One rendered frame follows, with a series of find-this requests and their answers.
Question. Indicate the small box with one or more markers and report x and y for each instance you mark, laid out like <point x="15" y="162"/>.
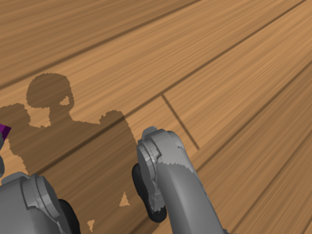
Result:
<point x="4" y="130"/>

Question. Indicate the right robot foot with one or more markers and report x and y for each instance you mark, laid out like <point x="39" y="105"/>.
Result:
<point x="142" y="191"/>

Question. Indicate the left robot foot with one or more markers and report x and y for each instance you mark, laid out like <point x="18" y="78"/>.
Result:
<point x="70" y="216"/>

